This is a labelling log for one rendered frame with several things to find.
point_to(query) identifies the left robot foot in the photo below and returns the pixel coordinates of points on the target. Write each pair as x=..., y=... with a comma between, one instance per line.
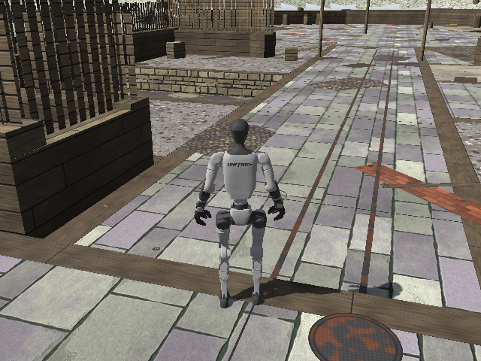
x=224, y=300

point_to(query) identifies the robot left hand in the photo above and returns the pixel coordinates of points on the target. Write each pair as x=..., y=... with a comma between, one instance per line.
x=201, y=214

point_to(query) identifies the right robot upper arm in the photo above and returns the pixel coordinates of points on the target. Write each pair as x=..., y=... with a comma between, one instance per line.
x=263, y=158

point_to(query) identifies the robot right hand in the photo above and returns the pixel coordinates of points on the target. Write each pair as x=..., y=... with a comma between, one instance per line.
x=274, y=209

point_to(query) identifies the left robot upper arm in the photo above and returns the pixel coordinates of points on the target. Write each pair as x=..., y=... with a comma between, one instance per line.
x=212, y=170

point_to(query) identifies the robot left shin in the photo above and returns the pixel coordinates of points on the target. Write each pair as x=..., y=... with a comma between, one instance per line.
x=223, y=273

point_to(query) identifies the left robot forearm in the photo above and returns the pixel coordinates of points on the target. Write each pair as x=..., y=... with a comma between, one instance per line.
x=202, y=199

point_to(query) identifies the right robot forearm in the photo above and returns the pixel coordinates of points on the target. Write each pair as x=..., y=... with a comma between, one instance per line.
x=276, y=197

